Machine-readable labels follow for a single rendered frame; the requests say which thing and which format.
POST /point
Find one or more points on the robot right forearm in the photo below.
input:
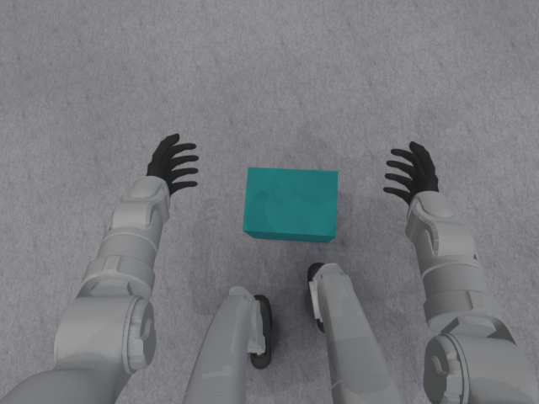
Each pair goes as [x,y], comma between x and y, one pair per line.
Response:
[458,299]

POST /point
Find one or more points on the left robot hand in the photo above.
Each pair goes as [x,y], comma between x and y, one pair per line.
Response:
[162,163]

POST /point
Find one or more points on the right robot shin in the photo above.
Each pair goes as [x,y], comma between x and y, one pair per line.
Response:
[328,268]

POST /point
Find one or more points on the robot left forearm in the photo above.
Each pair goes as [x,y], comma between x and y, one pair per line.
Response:
[124,264]

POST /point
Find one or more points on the robot left upper arm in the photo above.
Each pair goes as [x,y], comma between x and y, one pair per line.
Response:
[102,341]

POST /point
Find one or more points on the robot right thigh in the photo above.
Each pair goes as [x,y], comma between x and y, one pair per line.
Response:
[359,373]

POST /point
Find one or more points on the right robot hand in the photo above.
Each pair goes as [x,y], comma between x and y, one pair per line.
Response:
[422,174]

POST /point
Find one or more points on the robot right upper arm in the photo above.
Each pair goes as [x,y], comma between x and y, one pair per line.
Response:
[465,369]

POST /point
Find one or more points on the carton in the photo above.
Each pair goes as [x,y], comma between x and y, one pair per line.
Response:
[291,204]

